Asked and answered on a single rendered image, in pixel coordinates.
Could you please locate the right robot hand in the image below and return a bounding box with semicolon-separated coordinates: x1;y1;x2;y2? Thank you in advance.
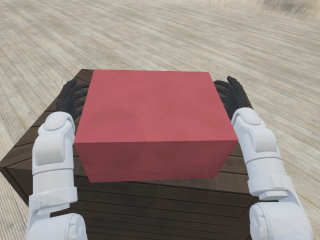
214;76;247;120

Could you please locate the carton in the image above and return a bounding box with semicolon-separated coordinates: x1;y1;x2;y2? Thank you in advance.
73;69;239;183

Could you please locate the left robot forearm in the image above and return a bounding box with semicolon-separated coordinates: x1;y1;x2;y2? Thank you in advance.
25;111;78;240

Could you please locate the left robot hand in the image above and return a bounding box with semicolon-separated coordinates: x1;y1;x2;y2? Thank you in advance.
55;78;89;123

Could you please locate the robot left upper arm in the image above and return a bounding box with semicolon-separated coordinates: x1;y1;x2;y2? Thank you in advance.
26;213;88;240

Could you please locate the right robot forearm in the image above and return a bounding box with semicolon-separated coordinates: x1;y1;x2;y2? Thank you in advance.
231;107;314;240

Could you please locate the pedestal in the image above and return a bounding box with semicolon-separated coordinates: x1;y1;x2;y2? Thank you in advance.
0;68;279;240

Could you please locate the robot right upper arm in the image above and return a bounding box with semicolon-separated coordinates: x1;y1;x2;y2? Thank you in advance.
249;202;313;240

